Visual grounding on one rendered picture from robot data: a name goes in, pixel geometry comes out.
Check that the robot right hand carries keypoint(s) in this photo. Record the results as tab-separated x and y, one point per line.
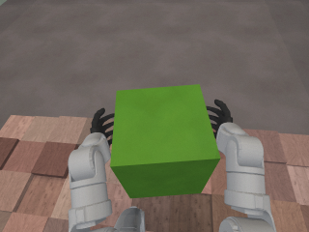
224	115

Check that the right robot upper arm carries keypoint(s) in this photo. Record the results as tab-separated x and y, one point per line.
244	224

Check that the robot left hand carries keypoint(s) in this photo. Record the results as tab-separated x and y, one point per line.
97	124

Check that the carton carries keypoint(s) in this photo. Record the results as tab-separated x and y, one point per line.
163	143

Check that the right robot forearm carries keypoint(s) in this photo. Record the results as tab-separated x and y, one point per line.
245	167

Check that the robot left thigh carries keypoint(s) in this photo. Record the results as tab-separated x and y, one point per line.
131	220

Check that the left robot forearm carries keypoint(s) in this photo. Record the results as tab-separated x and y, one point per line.
87	176

